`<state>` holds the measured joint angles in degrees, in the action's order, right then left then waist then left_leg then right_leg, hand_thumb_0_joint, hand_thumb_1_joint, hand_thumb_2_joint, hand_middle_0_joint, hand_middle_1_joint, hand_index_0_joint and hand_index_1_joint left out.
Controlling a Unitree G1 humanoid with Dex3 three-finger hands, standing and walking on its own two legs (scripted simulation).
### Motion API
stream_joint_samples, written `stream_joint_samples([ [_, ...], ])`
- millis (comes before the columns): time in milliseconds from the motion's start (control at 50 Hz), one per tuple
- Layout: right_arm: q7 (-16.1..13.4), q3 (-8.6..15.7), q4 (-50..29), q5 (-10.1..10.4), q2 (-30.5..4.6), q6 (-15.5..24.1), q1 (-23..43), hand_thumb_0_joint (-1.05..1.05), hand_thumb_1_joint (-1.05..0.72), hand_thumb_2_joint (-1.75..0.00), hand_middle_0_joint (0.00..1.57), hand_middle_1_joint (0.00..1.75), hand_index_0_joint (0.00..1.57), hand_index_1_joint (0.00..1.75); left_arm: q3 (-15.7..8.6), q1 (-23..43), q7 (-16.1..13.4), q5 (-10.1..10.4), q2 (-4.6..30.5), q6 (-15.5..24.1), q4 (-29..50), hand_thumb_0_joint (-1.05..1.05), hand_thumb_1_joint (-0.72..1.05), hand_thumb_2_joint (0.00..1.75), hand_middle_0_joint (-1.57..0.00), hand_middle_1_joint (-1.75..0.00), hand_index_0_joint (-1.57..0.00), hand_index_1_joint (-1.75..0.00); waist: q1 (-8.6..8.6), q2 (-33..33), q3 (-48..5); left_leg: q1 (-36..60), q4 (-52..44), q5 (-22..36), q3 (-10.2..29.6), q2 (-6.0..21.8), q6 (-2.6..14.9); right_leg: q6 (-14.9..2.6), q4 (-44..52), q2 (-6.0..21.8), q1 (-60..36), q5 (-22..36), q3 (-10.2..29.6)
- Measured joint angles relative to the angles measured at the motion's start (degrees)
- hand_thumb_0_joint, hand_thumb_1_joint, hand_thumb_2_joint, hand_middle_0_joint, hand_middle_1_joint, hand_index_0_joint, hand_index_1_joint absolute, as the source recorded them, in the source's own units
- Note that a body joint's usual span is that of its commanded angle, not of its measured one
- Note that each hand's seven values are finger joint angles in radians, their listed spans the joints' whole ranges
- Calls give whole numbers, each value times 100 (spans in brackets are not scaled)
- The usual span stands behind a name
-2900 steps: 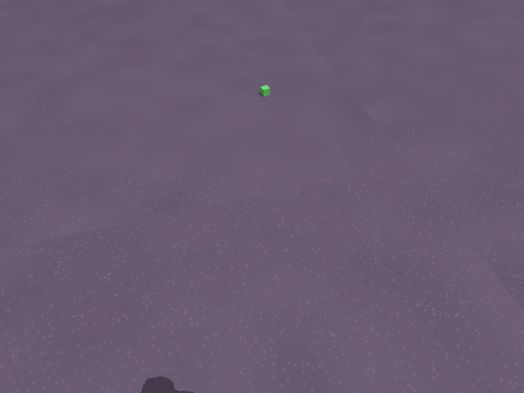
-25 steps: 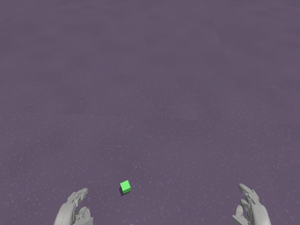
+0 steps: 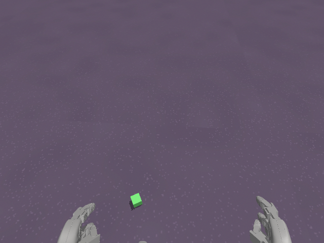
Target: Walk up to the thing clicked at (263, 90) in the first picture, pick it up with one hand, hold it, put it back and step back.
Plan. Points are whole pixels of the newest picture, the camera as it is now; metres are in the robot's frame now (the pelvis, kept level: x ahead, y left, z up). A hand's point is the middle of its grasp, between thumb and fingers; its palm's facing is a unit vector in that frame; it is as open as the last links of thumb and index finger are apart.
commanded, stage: home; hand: left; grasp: from above
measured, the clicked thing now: (136, 200) +0.47 +0.18 -0.69
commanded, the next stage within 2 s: stand in 0.68 s
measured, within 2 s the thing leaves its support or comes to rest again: neither
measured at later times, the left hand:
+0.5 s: hand (99, 236) +0.17 +0.18 -0.05, palm faces +0.04 -0.98 -0.20, open 7.4 cm
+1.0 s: hand out of the picture +0.14 +0.22 -0.10, palm faces +0.02 -0.94 -0.33, open 7.4 cm
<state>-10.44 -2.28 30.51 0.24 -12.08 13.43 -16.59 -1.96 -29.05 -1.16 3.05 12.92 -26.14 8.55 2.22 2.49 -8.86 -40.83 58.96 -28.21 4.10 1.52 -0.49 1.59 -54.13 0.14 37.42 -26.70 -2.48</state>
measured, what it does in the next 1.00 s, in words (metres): stands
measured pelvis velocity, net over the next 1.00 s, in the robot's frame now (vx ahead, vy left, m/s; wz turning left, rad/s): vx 0.00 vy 0.00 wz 0.01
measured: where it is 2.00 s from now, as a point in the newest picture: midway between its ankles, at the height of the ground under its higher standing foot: outside the picture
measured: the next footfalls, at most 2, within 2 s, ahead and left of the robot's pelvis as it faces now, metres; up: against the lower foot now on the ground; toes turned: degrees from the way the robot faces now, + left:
none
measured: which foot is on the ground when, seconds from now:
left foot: down 0.00-1.00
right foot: down 0.00-1.00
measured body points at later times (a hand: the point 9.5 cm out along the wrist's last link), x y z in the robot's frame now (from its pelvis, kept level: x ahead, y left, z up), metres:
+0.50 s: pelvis +0.01 +0.00 +0.00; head +0.02 +0.01 +0.45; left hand +0.16 +0.23 -0.03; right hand +0.16 -0.25 -0.06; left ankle +0.01 +0.12 -0.68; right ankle +0.00 -0.14 -0.68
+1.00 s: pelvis +0.00 +0.00 +0.03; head +0.03 +0.01 +0.47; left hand +0.13 +0.27 -0.07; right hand +0.13 -0.27 -0.08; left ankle +0.01 +0.12 -0.68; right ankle +0.00 -0.14 -0.68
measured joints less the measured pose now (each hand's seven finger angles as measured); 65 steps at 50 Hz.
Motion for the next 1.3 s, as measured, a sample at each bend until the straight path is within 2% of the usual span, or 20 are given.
stream_joint_samples([
  [780, 38, 48, -59, 13, -25, -100, -6, 2, -90, -90, 20, 30, 21, 29, 3, -21, 0, 7, -1, 20, -27, 2, 90, 90, -20, -30, -20, -30, 13, 3, -37, 15, -9, -37, 3, 12, -30, -30, -32, -11, 7, -56, -1],
  [820, 195, 141, 291, -312, -56, -247, 204, 1, -90, -90, 20, 30, 20, 29, 131, 435, -41, -262, 90, 724, -823, 1, 90, 90, -21, -30, -20, -30, -105, -95, 358, 377, -149, 25, -58, -37, -2, -35, 18, 41, -307, -41, 52],
  [860, 472, 131, 751, -527, -195, -616, 444, 1, -90, -90, 20, 30, 20, 29, 167, 998, -57, -457, 165, 1355, -1938, 1, 90, 90, -21, -30, -20, -30, -241, -196, 630, 712, -396, 148, -130, -99, 20, -45, 149, 108, -580, 23, 116],
  [920, 789, 216, 1257, -479, -326, -931, 638, 1, -90, -90, 20, 30, 21, 29, 112, 1475, -42, -588, 275, 1850, -3162, 1, 90, 90, -21, -30, -20, -30, -329, -301, 886, 1117, -769, 325, -199, -184, 40, -21, 382, 199, -916, 128, 177],
  [1000, 961, 401, 1637, -381, -405, -1103, 625, 1, -90, -90, 21, 30, 21, 30, -31, 1646, -51, -599, 368, 2144, -4253, 1, 90, 90, -21, -30, -20, -30, -333, -362, 1018, 1527, -1205, 504, -234, -237, 72, 20, 767, 257, -1303, 280, 201],
  [1100, 982, 516, 2032, -371, -463, -1191, 510, 1, -90, -90, 20, 30, 21, 30, -136, 1662, -68, -564, 385, 2344, -5279, 1, 90, 90, -21, -30, -20, -30, -324, -339, 1119, 1983, -1678, 677, -235, -239, 116, 73, 1334, 263, -1802, 509, 189],
  [1300, 897, 455, 2729, -263, -332, -1312, 566, 1, -90, -90, 20, 30, 20, 29, -95, 1683, -71, -491, 285, 2479, -6544, 1, 90, 90, -21, -30, -20, -30, -355, -272, 1292, 2831, -2736, 1162, -219, -279, 149, 123, 2490, 308, -2705, 1037, 147],
])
